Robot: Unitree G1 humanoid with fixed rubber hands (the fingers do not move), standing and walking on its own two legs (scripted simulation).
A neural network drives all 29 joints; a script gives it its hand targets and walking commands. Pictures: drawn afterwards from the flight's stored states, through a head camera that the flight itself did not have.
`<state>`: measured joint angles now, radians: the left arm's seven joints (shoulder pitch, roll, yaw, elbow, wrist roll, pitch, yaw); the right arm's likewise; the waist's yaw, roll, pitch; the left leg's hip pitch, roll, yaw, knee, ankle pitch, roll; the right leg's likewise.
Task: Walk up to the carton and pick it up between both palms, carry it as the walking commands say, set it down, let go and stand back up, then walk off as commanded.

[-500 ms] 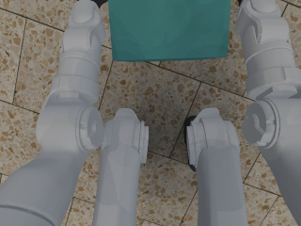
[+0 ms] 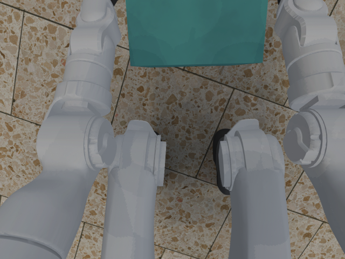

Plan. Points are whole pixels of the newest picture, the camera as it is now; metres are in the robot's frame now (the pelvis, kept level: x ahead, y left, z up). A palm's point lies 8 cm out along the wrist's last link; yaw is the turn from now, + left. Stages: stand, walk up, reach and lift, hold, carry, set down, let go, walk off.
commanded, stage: set down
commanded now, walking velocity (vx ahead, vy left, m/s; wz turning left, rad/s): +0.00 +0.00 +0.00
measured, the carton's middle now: (192, 1) +0.55 -0.01 -0.26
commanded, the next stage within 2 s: none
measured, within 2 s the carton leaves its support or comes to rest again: neither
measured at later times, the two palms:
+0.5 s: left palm out of the picture +0.54 +0.15 -0.18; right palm out of the picture +0.54 -0.17 -0.18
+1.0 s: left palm out of the picture +0.54 +0.15 -0.18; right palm out of the picture +0.54 -0.17 -0.18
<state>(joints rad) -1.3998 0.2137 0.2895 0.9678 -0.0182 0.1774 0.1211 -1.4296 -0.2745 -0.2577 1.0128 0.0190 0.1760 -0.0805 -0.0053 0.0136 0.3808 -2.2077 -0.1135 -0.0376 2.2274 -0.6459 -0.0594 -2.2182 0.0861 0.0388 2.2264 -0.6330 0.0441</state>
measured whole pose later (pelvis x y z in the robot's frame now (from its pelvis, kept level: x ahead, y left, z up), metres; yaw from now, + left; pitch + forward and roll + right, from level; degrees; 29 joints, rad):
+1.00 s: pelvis -0.01 +0.00 -0.01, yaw +0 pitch +31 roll +0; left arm -1.50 0.27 0.29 1.06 0.00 0.10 0.07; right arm -1.54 -0.31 -0.26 1.10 0.00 0.11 -0.02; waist -0.01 0.02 0.52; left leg -2.17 -0.10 -0.03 2.25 -0.62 -0.06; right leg -2.17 0.06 0.02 2.25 -0.61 0.03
